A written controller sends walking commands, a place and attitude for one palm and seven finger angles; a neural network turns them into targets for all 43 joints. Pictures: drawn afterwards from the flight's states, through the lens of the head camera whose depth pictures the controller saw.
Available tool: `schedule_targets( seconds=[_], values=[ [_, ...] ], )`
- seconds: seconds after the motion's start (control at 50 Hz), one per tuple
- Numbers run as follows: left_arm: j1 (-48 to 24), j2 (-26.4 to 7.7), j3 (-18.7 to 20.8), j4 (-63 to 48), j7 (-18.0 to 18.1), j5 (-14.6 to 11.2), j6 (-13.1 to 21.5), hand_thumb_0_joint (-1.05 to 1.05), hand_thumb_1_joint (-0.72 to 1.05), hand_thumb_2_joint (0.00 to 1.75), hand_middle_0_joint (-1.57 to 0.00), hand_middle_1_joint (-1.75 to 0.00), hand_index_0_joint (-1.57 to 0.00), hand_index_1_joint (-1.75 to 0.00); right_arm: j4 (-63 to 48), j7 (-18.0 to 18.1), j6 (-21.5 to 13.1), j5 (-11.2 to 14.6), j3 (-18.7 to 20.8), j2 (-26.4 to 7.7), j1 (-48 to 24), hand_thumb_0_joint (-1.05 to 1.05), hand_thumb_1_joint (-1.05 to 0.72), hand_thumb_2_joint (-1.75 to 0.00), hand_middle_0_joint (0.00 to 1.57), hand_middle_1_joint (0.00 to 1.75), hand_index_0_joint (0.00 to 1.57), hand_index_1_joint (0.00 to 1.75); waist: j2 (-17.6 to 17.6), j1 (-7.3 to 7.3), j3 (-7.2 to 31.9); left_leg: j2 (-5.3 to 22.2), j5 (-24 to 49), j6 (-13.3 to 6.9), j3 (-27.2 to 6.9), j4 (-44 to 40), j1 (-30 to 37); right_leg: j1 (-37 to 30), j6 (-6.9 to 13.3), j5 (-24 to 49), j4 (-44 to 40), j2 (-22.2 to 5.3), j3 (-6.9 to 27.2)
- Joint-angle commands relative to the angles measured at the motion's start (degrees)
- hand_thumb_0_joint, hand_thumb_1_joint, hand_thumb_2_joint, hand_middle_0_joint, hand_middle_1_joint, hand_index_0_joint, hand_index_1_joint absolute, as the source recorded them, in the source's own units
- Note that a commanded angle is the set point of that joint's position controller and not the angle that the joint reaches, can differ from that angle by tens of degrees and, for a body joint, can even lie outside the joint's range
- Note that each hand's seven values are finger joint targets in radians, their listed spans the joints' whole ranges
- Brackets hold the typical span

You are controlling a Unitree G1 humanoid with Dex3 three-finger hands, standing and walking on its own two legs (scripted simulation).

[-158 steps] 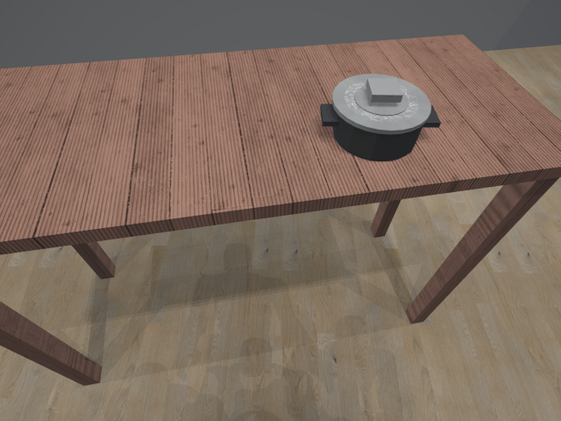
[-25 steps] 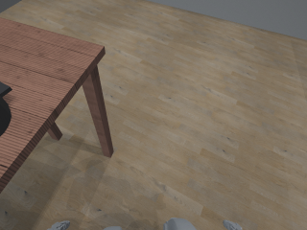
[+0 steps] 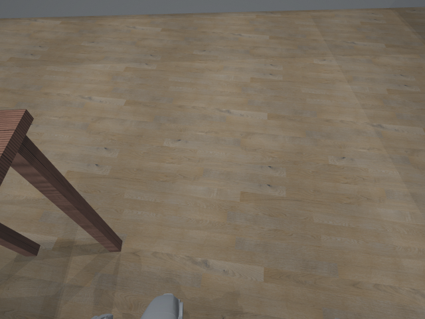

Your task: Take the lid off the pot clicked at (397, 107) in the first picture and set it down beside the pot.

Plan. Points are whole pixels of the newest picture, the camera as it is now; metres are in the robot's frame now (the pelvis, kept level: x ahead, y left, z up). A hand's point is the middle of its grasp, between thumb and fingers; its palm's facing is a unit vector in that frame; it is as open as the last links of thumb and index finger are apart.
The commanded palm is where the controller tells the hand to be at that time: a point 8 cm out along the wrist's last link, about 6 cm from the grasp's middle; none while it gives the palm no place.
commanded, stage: walk to a spot facing it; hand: left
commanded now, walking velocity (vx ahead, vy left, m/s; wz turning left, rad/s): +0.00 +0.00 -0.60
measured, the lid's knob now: out of the picture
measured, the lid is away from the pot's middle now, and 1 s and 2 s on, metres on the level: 0.00 0.00 0.00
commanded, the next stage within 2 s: turn to face it in 1.30 s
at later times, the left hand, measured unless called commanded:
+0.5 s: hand (140, 269) +0.23 +0.19 -0.16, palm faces -0.32 -0.93 -0.16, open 7.4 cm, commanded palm none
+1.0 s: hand (204, 201) +0.42 +0.05 -0.17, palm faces -0.52 -0.83 -0.21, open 7.3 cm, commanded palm none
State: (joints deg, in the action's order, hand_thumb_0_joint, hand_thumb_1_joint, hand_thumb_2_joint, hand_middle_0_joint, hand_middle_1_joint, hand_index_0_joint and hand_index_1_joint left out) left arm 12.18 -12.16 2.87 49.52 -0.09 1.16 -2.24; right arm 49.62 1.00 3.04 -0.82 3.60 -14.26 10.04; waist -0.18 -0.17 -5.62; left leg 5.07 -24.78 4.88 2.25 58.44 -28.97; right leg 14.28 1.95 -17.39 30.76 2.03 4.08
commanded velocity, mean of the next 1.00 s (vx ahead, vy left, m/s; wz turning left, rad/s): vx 0.27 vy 0.00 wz -0.57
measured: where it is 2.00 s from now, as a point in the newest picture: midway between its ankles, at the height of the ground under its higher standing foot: (275, 257)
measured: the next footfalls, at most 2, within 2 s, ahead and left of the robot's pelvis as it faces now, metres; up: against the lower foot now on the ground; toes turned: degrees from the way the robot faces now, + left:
left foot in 0.18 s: +0.09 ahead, +0.13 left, +0.00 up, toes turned -3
right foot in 0.68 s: +0.19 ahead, -0.19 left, +0.00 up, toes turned -33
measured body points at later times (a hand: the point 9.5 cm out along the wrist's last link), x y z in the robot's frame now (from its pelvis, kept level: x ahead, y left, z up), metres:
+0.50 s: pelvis +0.08 +0.02 +0.01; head +0.14 +0.03 +0.45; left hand +0.25 +0.24 -0.15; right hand +0.00 -0.21 -0.12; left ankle +0.05 +0.13 -0.74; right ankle +0.05 -0.14 -0.66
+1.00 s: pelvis +0.27 -0.10 +0.00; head +0.30 -0.10 +0.45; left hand +0.44 +0.09 -0.15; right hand +0.24 -0.37 -0.12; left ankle +0.43 -0.03 -0.71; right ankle +0.16 -0.17 -0.74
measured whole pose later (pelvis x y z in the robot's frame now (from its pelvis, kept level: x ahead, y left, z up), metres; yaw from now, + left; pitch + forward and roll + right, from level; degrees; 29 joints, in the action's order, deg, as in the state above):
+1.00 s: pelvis +0.27 -0.10 +0.00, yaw -35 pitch +0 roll +0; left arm 15.7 -13.0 3.8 55.4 -1.2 1.6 0.4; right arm 48.1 -0.8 -2.5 -1.1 2.8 -11.2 8.6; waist -1.5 0.8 -2.9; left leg 7.3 -15.2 4.4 5.3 43.9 -29.8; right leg 9.3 0.6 -20.9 30.2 0.8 2.1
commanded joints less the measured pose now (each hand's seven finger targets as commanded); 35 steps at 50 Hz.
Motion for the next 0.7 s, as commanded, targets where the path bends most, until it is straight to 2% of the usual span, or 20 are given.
schedule_targets(
  seconds=[0.0, 0.04, 0.08, 0.12, 0.14, 0.16, 0.18, 0.2, 0.22, 0.26, 0.3, 0.44, 0.5, 0.56, 0.58, 0.6, 0.62, 0.64, 0.66, 0.68],
  values=[
    [0.5, -12.8, 3.8, -4.3, 0.7, 0.1, 1.1, 0.0, 0.9, 0.9, -0.2, -0.3, -0.2, -0.3, -5.7, 0.2, -1.8, 0.3, 0.6, -3.3, -1.9, 0.0, -0.9, -0.9, 0.2, 0.3, 0.2, 0.3, -8.0, 1.36, 6.5, -1.8, 0.8, -0.1, -0.2, -5.2, 0.6, -4.4, 9.2, 30.1, -7.5, -13.3, 15.8],
    [-0.5, -13.0, 3.9, -4.7, 0.7, 0.2, 0.9, 0.0, 0.9, 0.9, -0.2, -0.3, -0.2, -0.3, -5.8, 0.3, -2.1, 0.6, 0.6, -2.9, -1.6, 0.0, -0.9, -0.9, 0.2, 0.3, 0.2, 0.3, -8.1, 1.05, 6.5, -2.7, 0.6, -0.5, -0.1, -9.8, 3.7, -3.2, 8.8, 30.5, -6.5, -13.0, 17.2],
    [-2.2, -12.9, 3.9, -5.1, 0.6, 0.1, 0.8, 0.0, 0.9, 0.9, -0.2, -0.3, -0.2, -0.3, -5.3, 0.6, -2.5, 0.7, 0.7, -3.0, 1.0, 0.0, -0.9, -0.9, 0.2, 0.3, 0.2, 0.3, -8.8, -0.4, 7.6, -3.7, 3.6, -0.9, 0.5, -17.2, 8.2, -2.5, 7.4, 31.9, -4.3, -11.5, 17.6],
    [-3.4, -11.4, 3.7, -5.3, 0.4, -0.4, 0.8, 0.0, 0.9, 0.9, -0.2, -0.3, -0.2, -0.3, -3.9, 0.9, -3.4, 0.6, 0.7, -3.8, 7.2, 0.0, -0.9, -0.9, 0.2, 0.3, 0.2, 0.3, -7.0, -2.95, 11.2, -2.8, 10.4, -1.9, -0.5, -31.1, 19.6, 0.9, 4.0, 20.1, 1.5, -7.6, 16.3],
    [-2.3, -8.1, 3.2, -6.4, -0.1, -0.8, 0.5, 0.0, 0.9, 0.9, -0.2, -0.3, -0.2, -0.3, -3.3, 1.2, -4.1, -0.1, 1.5, -8.6, 10.0, 0.0, -0.9, -0.9, 0.2, 0.3, 0.2, 0.3, 4.2, -3.92, 13.1, 6.6, 4.2, -5.1, -11.3, -39.0, 29.0, 10.9, 1.2, 2.9, 10.7, -0.9, 10.9],
    [-0.4, -5.5, 2.6, -7.4, -0.9, -0.7, 0.7, 0.0, 0.9, 0.9, -0.2, -0.3, -0.2, -0.3, -3.7, 1.0, -4.0, -0.8, 2.3, -13.9, 11.6, 0.0, -0.9, -0.9, 0.2, 0.3, 0.2, 0.3, 19.3, -3.65, 12.7, 20.9, -1.6, -10.4, -27.9, -45.0, 33.4, 22.8, -2.6, -19.0, 24.4, 5.3, 0.5],
    [-2.1, -7.4, 3.0, -7.2, -1.2, 0.2, 0.7, 0.0, 0.9, 0.9, -0.2, -0.3, -0.2, -0.3, -4.0, 0.9, -3.5, -0.9, 1.7, -13.7, 10.2, 0.0, -0.9, -0.9, 0.2, 0.3, 0.2, 0.3, 14.6, -3.83, 8.1, 23.7, -9.9, -13.8, -31.3, -47.1, 26.6, 23.8, -2.7, -18.8, 31.6, 0.6, 0.8],
    [-1.7, -8.3, 3.5, -6.4, -1.7, 0.7, 0.7, 0.0, 0.9, 0.9, -0.2, -0.3, -0.2, -0.3, -5.0, 0.7, -3.7, -1.2, 0.7, -10.0, 7.1, 0.0, -0.9, -0.9, 0.2, 0.3, 0.2, 0.3, 10.6, -2.15, 4.4, 20.1, -14.5, -13.5, -27.9, -49.4, 20.6, 23.1, -3.0, -13.7, 35.0, -1.4, 0.5],
    [-1.9, -8.3, 3.7, -5.7, -2.3, 1.0, 0.8, 0.0, 0.9, 0.9, -0.2, -0.3, -0.2, -0.3, -5.3, 0.7, -4.1, -1.1, 0.1, -8.2, 5.1, 0.0, -0.9, -0.9, 0.2, 0.3, 0.2, 0.3, 12.0, -1.06, 3.1, 17.6, -13.5, -12.2, -23.8, -49.2, 18.9, 23.4, -3.3, -10.9, 37.1, -2.1, -0.7],
    [-2.7, -7.5, 3.6, -4.9, -3.2, 1.0, 0.7, 0.0, 0.9, 0.9, -0.2, -0.3, -0.2, -0.3, -4.7, 0.7, -4.9, -1.0, -0.6, -6.2, 4.4, 0.0, -0.9, -0.9, 0.2, 0.3, 0.2, 0.3, 9.4, -0.3, 0.6, 14.2, -5.7, -11.0, -14.2, -48.6, 18.2, 24.0, -3.8, -4.5, 39.0, -4.3, -2.1],
    [-2.8, -5.8, 3.0, -4.3, -3.7, 0.7, 0.5, 0.0, 0.9, 0.9, -0.2, -0.3, -0.2, -0.3, -3.6, 0.7, -5.5, -0.7, -0.6, -5.6, 6.8, 0.0, -0.9, -0.9, 0.2, 0.3, 0.2, 0.3, 8.4, -0.47, 1.9, 12.0, 1.7, -10.4, -7.4, -47.3, 20.8, 24.1, -4.3, -0.5, 38.5, -4.8, -3.4],
    [-11.0, -3.2, 1.9, -5.9, -4.2, 0.6, 0.7, 0.0, 0.9, 0.9, -0.2, -0.3, -0.2, -0.3, 0.7, 0.5, -6.2, -0.8, 0.0, -5.8, 16.1, 0.0, -0.9, -0.9, 0.2, 0.3, 0.2, 0.3, 6.8, -3.71, 1.9, 15.4, 13.0, -12.0, -0.1, -46.5, 31.3, 28.9, -5.5, 0.9, 25.4, -8.2, -6.7],
    [-15.0, -1.9, 1.2, -6.5, -4.3, 0.4, 1.2, 0.0, 0.9, 0.9, -0.2, -0.3, -0.2, -0.3, 2.3, 0.2, -6.3, -1.2, 0.1, -6.1, 18.2, 0.0, -0.9, -0.9, 0.2, 0.3, 0.2, 0.3, 7.5, -4.89, 0.8, 15.8, 19.8, -11.4, 4.2, -44.9, 30.7, 25.1, -4.8, -0.1, 16.5, -7.7, -9.4],
    [-15.5, -1.9, 0.9, -6.1, -4.3, 0.4, 1.8, 0.0, 0.9, 0.9, -0.2, -0.3, -0.2, -0.3, 3.2, 0.0, -6.3, -1.4, 0.3, -6.3, 18.6, 0.0, -0.9, -0.9, 0.2, 0.3, 0.2, 0.3, 9.6, -4.96, 1.8, 15.6, 28.2, -10.0, 8.6, -41.3, 31.2, 19.2, -3.1, 0.0, 9.1, -5.6, -12.1],
    [-14.4, -2.2, 1.0, -5.8, -4.2, 0.4, 2.1, 0.0, 0.9, 0.9, -0.2, -0.3, -0.2, -0.3, 3.3, -0.1, -6.4, -1.3, 0.4, -6.7, 18.2, 0.0, -0.9, -0.9, 0.2, 0.3, 0.2, 0.3, 10.4, -4.09, 2.2, 15.8, 32.3, -9.5, 9.9, -39.0, 30.6, 16.0, -2.2, -0.6, 7.3, -4.7, -12.9],
    [-10.8, -3.0, 1.3, -4.8, -4.0, 0.5, 2.4, 0.0, 0.9, 0.9, -0.2, -0.3, -0.2, -0.3, 3.2, -0.1, -6.4, -1.1, 0.7, -7.4, 17.0, 0.0, -0.9, -0.9, 0.2, 0.3, 0.2, 0.3, 9.5, -1.91, 4.4, 15.4, 39.7, -8.7, 12.2, -33.2, 30.9, 10.6, -1.1, -1.1, 4.0, -3.2, -14.0],
    [-4.3, -4.7, 1.7, -2.5, -3.8, 0.5, 3.0, 0.0, 0.9, 0.9, -0.2, -0.3, -0.2, -0.3, 2.9, -0.3, -6.4, -0.8, 1.0, -7.9, 16.2, 0.0, -0.9, -0.9, 0.2, 0.3, 0.2, 0.3, 6.3, 1.44, 8.1, 13.6, 46.7, -7.3, 15.0, -23.2, 28.0, -0.1, 0.2, 1.4, 0.0, -0.3, -15.8],
    [5.8, -8.2, 2.8, 0.7, -3.2, 0.6, 3.8, 0.0, 0.9, 0.9, -0.2, -0.3, -0.2, -0.3, 1.9, -0.9, -6.5, -0.2, 0.8, -7.6, 14.8, 0.0, -0.9, -0.9, 0.2, 0.3, 0.2, 0.3, 2.6, 6.36, 13.9, 12.7, 44.5, -5.0, 16.3, -10.4, 16.4, -19.0, 2.6, 5.2, -0.9, -1.2, -12.9],
    [14.1, -15.9, 4.8, 2.4, -2.0, 0.5, 4.6, 0.0, 0.9, 0.9, -0.2, -0.3, -0.2, -0.3, -0.7, -1.3, -6.6, 0.7, -0.3, -3.9, 14.1, 0.0, -0.9, -0.9, 0.2, 0.3, 0.2, 0.3, -11.5, 9.78, 20.8, 5.2, 6.1, -1.4, 15.4, 7.4, -4.8, -37.5, 9.3, 8.0, -3.1, -18.3, 12.5],
    [17.9, -19.5, 5.7, 3.9, -1.1, -1.1, 4.1, 0.0, 0.9, 0.9, -0.2, -0.3, -0.2, -0.3, -3.5, -0.7, -6.5, 0.7, -0.5, -3.3, 8.3, 0.0, -0.9, -0.9, 0.2, 0.3, 0.2, 0.3, -15.0, 10.01, 22.2, 1.4, -13.0, -0.9, 7.7, 20.0, -15.5, -39.8, 13.9, 20.3, -8.4, -27.0, 28.7]
  ],
)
